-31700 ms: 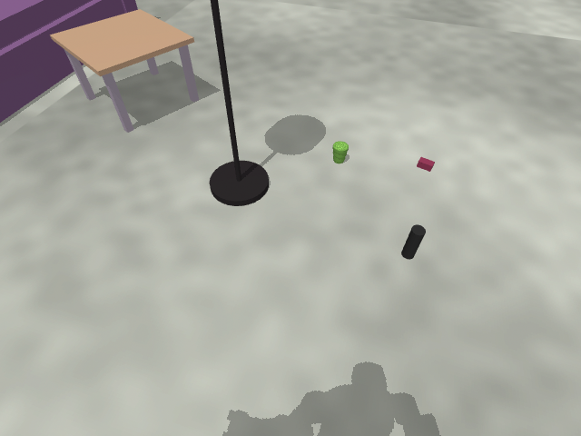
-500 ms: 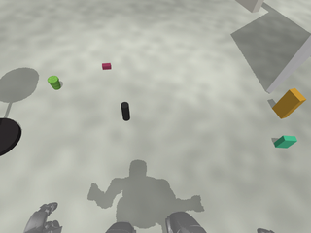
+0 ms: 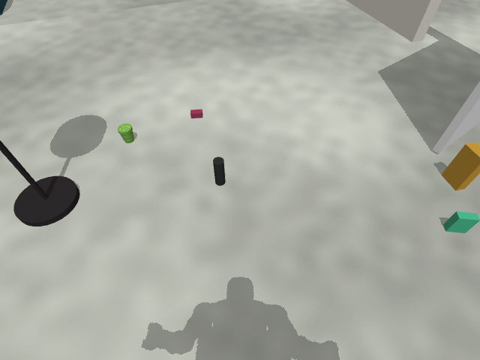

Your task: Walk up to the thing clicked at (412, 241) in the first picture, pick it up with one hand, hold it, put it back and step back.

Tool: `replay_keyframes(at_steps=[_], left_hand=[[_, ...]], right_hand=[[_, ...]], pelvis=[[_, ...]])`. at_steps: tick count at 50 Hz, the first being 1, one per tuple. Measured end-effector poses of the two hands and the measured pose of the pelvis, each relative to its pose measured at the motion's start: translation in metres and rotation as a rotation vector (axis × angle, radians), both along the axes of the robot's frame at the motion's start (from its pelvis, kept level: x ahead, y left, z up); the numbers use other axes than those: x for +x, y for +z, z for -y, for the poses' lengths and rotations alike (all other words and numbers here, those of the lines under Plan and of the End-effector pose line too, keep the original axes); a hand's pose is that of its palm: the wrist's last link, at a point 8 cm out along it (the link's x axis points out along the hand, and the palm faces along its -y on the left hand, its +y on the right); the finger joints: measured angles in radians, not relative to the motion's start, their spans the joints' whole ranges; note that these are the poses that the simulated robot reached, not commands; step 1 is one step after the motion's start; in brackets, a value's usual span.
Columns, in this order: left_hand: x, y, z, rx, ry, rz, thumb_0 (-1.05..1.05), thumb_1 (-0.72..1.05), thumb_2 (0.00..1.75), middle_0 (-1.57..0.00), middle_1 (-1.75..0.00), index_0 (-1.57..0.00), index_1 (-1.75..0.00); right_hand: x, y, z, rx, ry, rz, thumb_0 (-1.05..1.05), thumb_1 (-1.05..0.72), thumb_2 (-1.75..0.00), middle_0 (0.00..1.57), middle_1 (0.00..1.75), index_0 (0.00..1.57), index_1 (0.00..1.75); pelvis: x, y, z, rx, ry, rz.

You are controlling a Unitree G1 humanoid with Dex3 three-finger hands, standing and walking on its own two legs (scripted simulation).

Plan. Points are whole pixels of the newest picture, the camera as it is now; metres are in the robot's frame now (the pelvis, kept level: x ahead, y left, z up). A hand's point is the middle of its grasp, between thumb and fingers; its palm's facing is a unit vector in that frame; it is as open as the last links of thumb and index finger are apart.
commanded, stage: step back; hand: left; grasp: from the side
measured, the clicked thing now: (219, 171) +1.07 +0.19 -0.67
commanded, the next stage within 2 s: stand in 0.84 s
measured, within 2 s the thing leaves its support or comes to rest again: neither
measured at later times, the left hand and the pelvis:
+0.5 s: hand out of the picture +0.09 +0.26 -0.13, palm faces +0.03 -0.93 -0.37, open 7.4 cm; pelvis +0.03 -0.01 +0.01, yaw +0 degrees
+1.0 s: hand (107, 344) +0.16 +0.26 -0.13, palm faces -0.04 -0.94 -0.34, open 7.4 cm; pelvis +0.06 +0.01 +0.02, yaw -2 degrees
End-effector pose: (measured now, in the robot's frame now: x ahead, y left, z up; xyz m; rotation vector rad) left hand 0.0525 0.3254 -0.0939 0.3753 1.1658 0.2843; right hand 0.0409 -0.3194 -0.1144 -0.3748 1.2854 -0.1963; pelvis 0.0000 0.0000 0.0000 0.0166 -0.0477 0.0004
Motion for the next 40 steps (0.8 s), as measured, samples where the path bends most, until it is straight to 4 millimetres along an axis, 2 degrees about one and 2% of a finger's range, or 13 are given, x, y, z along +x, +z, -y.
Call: replay_keyframes(at_steps=[3,6,12,18,23,32,40], left_hand=[[-0.009,-0.003,-0.006,-0.014,0.011,-0.034,0.01,0.9,0.9,-0.21,-0.3,-0.21,-0.3],[-0.01,-0.002,-0.006,-0.032,0.004,-0.055,0.01,0.9,0.9,-0.2,-0.3,-0.21,-0.3],[0.002,-0.002,0.008,-0.044,-0.024,-0.047,0.01,0.9,0.9,-0.2,-0.3,-0.2,-0.3],[0.013,-0.001,0.029,-0.047,-0.014,0.002,0.01,0.9,0.9,-0.2,-0.3,-0.21,-0.3],[0.02,0.001,0.03,-0.061,0.005,0.001,0.01,0.9,0.9,-0.21,-0.3,-0.21,-0.3],[0.055,-0.018,0.01,-0.082,0.01,-0.036,0.01,0.9,0.9,-0.21,-0.3,-0.21,-0.3],[0.087,-0.012,0.009,-0.088,-0.032,-0.018,0.01,0.9,0.9,-0.2,-0.3,-0.21,-0.3]], right_hand=[[-0.009,0.006,-0.012,0.013,-0.012,0.023,0.01,-0.91,-0.9,0.21,0.3,0.21,0.3],[-0.013,0.014,-0.019,0.021,-0.02,0.053,0.01,-0.91,-0.9,0.21,0.3,0.21,0.3],[-0.004,0.014,-0.012,0.035,-0.033,0.085,0.0,-0.9,-0.89,0.21,0.3,0.21,0.3],[0.021,0.007,0.002,0.03,-0.021,0.08,0.0,-0.91,-0.9,0.21,0.3,0.21,0.3],[0.046,0.01,0.002,0.021,0.013,0.073,0.0,-0.91,-0.9,0.21,0.3,0.21,0.3],[0.086,0.013,-0.026,0.009,0.015,0.095,0.0,-0.91,-0.9,0.21,0.3,0.21,0.3],[0.125,0.021,-0.047,0.047,0.018,0.162,0.0,-0.91,-0.9,0.21,0.3,0.21,0.3]], pelvis=[[-0.003,0.004,-0.006,0.008,-0.011,0.005],[-0.004,0.01,-0.004,0.0,-0.016,0.003],[0.0,0.011,0.006,-0.008,-0.03,-0.003],[0.011,0.009,0.015,-0.029,-0.018,-0.002],[0.025,0.012,0.01,-0.026,-0.003,-0.008],[0.047,0.007,-0.008,-0.014,-0.015,-0.011],[0.055,0.015,-0.012,-0.026,-0.032,-0.021]])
